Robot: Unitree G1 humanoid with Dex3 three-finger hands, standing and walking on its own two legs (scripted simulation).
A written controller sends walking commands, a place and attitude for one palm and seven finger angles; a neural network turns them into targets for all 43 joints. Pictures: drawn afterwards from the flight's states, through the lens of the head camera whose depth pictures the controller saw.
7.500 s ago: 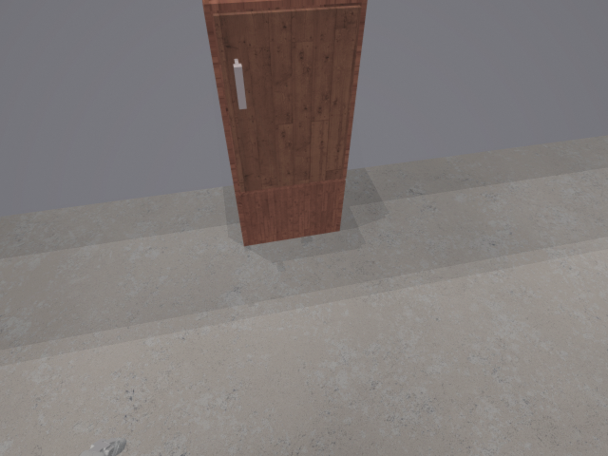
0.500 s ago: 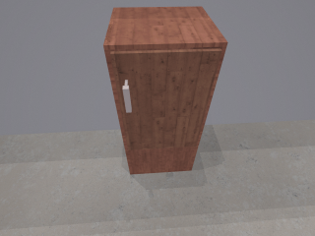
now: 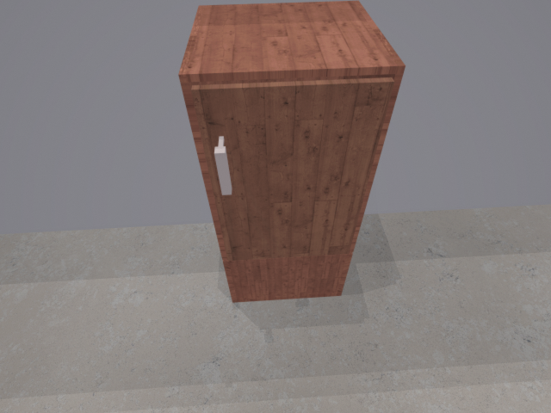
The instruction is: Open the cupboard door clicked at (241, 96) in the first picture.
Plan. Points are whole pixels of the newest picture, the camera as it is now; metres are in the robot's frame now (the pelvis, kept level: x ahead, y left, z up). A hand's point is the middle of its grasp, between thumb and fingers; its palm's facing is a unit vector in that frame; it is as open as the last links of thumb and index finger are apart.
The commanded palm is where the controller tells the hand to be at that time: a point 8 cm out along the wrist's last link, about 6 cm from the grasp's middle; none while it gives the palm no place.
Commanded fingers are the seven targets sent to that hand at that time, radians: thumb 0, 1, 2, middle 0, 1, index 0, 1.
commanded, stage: look again from close up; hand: left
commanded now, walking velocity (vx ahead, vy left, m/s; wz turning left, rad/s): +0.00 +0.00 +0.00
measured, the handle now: (224, 165) +0.61 +0.14 -0.01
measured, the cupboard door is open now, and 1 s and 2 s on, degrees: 0 0 0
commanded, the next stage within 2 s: shuffle to correct the standing spot in 0.34 s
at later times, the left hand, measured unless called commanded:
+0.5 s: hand out of the picture +0.04 +0.19 -0.17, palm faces -0.01 -0.98 -0.22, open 7.3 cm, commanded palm none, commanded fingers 0.00 0.90 0.90 -0.20 -0.30 -0.20 -0.30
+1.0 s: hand out of the picture -0.03 +0.11 -0.18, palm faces +0.12 -0.98 -0.15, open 7.3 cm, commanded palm none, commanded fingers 0.00 0.90 0.90 -0.20 -0.30 -0.20 -0.30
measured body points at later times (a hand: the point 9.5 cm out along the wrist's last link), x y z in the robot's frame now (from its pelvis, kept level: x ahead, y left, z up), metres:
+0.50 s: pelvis +0.02 +0.01 +0.00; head +0.03 +0.01 +0.45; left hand +0.04 +0.24 -0.16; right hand +0.05 -0.23 -0.15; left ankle +0.03 +0.09 -0.74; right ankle -0.03 -0.09 -0.73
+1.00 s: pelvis +0.06 -0.04 -0.01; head +0.10 -0.02 +0.44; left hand -0.03 +0.16 -0.17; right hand +0.12 -0.26 -0.16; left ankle +0.07 +0.05 -0.70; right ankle -0.03 -0.09 -0.74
